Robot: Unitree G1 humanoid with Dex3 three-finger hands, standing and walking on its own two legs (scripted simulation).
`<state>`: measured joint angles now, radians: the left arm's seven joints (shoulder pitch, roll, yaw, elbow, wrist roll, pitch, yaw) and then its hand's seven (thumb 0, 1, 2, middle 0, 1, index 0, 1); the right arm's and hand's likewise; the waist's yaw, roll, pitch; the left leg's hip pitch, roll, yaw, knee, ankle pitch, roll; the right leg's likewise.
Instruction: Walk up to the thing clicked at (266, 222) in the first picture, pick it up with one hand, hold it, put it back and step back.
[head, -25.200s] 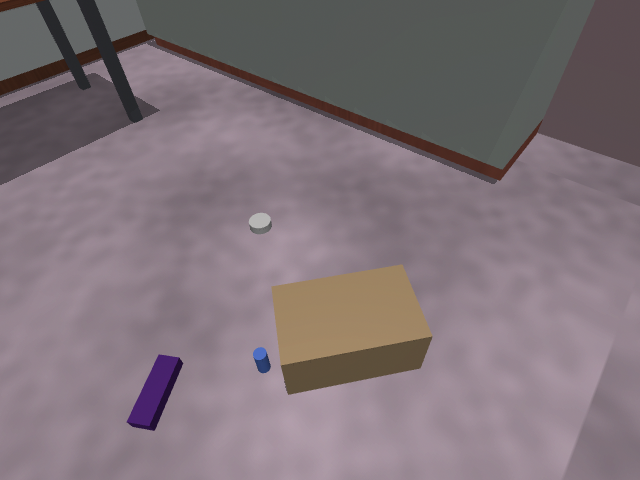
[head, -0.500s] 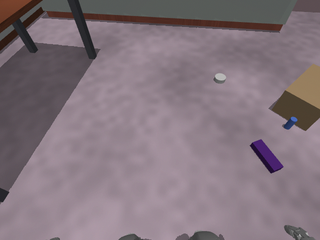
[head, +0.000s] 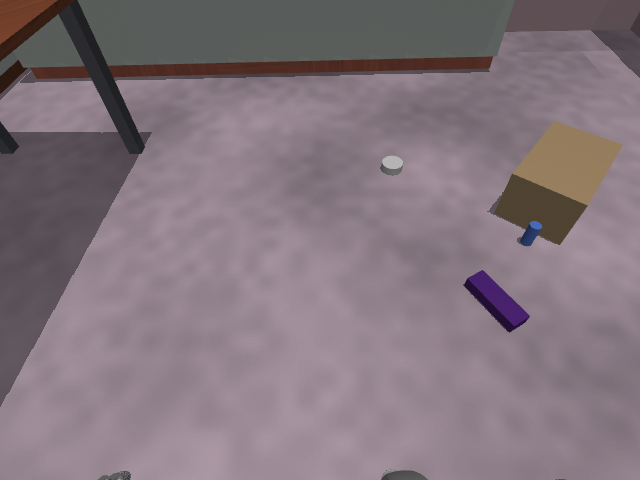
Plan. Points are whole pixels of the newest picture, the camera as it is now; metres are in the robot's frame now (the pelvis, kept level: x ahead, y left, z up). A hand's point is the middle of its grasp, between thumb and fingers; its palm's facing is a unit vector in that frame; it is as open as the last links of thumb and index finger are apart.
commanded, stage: walk up
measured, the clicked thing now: (392, 165) +1.50 -0.34 -0.72
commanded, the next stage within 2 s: stand in 1.38 s
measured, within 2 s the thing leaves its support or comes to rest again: neither
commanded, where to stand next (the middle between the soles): +0.06 +0.00 m, yaw -2 degrees
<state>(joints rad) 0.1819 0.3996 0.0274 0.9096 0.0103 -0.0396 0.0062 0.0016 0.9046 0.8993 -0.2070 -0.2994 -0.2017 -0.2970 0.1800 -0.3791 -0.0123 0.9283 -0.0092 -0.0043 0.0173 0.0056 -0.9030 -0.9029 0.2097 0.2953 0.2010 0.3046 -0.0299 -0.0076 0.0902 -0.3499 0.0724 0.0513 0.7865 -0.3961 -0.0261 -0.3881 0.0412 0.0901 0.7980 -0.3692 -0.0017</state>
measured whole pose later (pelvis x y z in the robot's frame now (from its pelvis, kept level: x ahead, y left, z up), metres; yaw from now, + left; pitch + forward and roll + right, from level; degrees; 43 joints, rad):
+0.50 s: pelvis +0.00 +0.01 +0.02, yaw -4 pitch -1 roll +1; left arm 0.12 0.37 0.01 1.05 0.01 -0.02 0.00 0.00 0.90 0.90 -0.21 -0.30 -0.20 -0.30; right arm 0.09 -0.39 -0.03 1.07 -0.01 0.00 0.03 0.00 -0.91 -0.90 0.21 0.29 0.20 0.30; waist -0.02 0.00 0.08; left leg -0.24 0.07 0.14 0.57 -0.30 -0.01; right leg -0.32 0.04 0.17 0.60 -0.26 0.02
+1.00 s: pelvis +0.02 +0.02 +0.02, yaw -6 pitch -2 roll +1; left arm 0.12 0.39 0.01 1.03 0.01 -0.01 0.01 0.00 0.91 0.90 -0.21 -0.30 -0.20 -0.30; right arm 0.04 -0.37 -0.05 1.06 -0.01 0.03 0.03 0.00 -0.90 -0.90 0.21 0.30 0.20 0.30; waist -0.02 -0.02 0.09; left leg -0.20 0.08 0.17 0.58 -0.33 -0.01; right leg -0.30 0.05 0.19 0.62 -0.28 0.02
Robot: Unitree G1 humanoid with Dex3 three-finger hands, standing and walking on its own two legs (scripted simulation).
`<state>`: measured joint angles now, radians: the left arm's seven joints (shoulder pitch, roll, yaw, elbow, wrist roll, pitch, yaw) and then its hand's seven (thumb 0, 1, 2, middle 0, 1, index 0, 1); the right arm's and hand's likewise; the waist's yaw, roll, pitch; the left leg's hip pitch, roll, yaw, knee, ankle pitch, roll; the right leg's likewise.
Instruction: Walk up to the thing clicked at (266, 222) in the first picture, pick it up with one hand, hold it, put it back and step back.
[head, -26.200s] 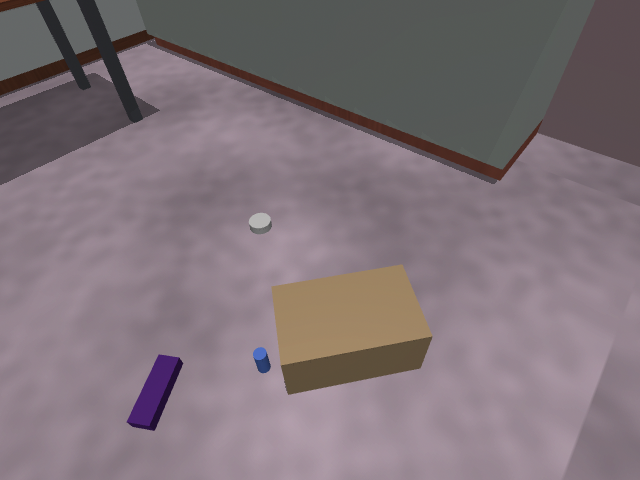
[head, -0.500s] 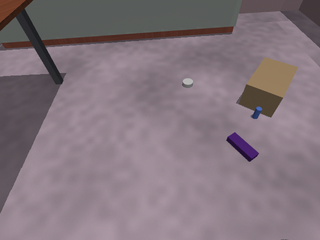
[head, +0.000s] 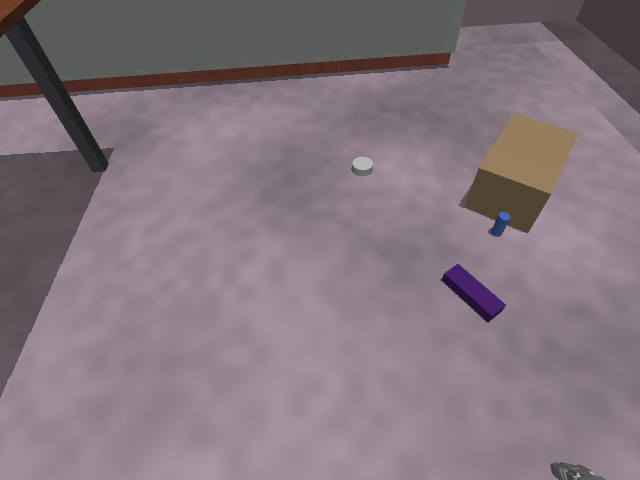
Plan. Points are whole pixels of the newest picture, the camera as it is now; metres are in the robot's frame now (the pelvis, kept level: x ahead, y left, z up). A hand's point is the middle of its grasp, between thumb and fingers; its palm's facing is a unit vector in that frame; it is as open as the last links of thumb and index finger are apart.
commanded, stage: walk up
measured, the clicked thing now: (362, 166) +1.51 -0.19 -0.74
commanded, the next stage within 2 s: stand in 0.38 s
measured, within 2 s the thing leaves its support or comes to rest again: neither
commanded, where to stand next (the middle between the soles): +0.05 -0.01 m, yaw +4 degrees
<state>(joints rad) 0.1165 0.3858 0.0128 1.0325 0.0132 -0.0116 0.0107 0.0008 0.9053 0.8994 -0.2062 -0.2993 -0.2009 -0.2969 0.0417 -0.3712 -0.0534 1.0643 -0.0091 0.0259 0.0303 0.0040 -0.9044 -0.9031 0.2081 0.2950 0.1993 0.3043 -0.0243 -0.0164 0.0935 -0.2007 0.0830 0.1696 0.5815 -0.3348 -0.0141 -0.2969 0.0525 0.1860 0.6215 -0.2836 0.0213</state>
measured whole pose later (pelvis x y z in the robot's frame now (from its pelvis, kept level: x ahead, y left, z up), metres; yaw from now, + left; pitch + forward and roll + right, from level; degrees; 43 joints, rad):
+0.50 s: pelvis +0.01 +0.00 +0.01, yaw +0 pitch -3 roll +0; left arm 0.11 0.35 0.00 1.06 0.02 -0.01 -0.01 0.00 0.91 0.90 -0.21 -0.30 -0.20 -0.30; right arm 0.10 -0.38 -0.05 1.07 -0.01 0.03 0.02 0.00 -0.91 -0.90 0.21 0.29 0.20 0.30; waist -0.06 0.02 0.08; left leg -0.15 0.07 0.15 0.52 -0.32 -0.02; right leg -0.23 0.03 0.11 0.54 -0.26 0.01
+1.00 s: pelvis +0.01 +0.01 +0.02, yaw +2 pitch -3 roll +0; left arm 0.09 0.35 0.00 1.13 0.01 -0.01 0.00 0.00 0.91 0.90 -0.21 -0.30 -0.20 -0.30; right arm 0.09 -0.35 -0.03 1.13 -0.02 0.00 0.02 0.00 -0.90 -0.90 0.21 0.29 0.20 0.30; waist -0.02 -0.01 0.05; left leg -0.06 0.04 0.14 0.34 -0.22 0.00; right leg -0.14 -0.01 0.09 0.36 -0.17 0.03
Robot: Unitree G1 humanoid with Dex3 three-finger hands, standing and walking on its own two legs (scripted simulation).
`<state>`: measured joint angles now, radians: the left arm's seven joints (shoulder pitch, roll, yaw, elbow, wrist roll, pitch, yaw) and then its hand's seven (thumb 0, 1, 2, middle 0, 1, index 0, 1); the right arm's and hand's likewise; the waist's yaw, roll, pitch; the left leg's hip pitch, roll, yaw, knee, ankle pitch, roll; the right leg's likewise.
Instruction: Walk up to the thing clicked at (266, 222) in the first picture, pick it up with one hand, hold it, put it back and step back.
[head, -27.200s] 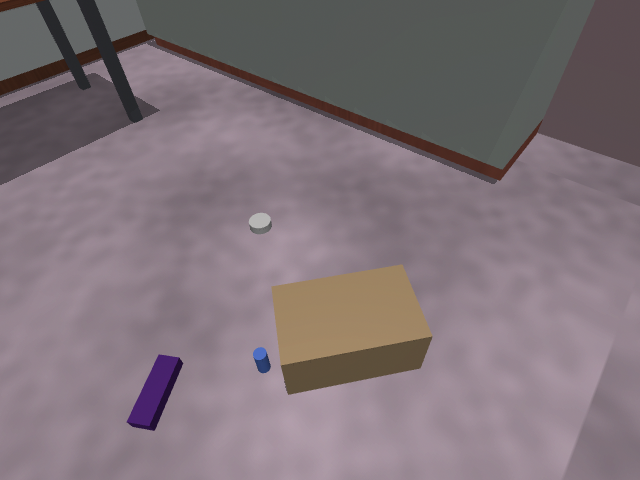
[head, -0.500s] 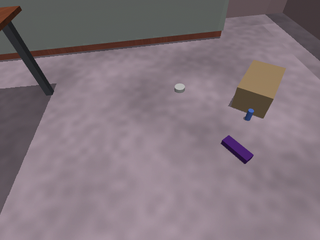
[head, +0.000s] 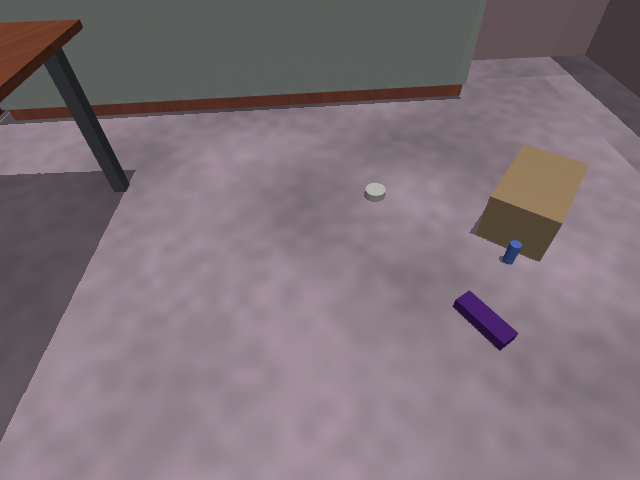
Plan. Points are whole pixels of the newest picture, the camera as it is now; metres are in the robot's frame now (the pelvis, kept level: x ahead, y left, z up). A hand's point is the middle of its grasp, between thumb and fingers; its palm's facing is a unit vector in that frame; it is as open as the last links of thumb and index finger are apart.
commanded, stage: stand
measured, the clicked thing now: (375, 192) +1.50 -0.25 -0.76
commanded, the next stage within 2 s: walk up in 1.98 s
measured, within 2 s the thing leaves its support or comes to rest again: neither
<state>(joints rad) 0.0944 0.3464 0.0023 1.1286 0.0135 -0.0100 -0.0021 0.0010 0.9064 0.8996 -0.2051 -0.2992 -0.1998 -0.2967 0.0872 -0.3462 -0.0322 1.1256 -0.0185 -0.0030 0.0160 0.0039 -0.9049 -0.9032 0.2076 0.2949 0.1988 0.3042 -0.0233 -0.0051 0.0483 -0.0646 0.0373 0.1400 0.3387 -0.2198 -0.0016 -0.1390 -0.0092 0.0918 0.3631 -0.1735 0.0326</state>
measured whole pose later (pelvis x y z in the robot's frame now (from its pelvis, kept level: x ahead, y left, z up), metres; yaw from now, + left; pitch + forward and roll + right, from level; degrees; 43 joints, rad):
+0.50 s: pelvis -0.01 +0.00 +0.00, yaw +1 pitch -3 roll +0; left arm 0.12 0.34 -0.01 1.13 0.01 -0.01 -0.01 0.00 0.91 0.90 -0.21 -0.30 -0.20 -0.30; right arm 0.11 -0.35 -0.02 1.14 -0.01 0.00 0.02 0.00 -0.91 -0.90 0.21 0.29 0.20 0.30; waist -0.02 0.00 0.05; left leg -0.08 0.04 0.13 0.33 -0.20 0.00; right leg -0.15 -0.01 0.08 0.34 -0.15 0.03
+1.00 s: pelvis +0.00 +0.00 +0.00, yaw +1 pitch -2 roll +0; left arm 0.10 0.35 -0.02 1.14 0.01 -0.01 -0.01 0.00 0.91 0.90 -0.21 -0.30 -0.20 -0.30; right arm 0.12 -0.36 0.00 1.14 -0.01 -0.01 0.02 0.00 -0.91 -0.90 0.21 0.29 0.20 0.30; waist -0.02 -0.01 0.04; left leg -0.09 0.04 0.12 0.33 -0.20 0.00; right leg -0.14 -0.01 0.07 0.33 -0.16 0.03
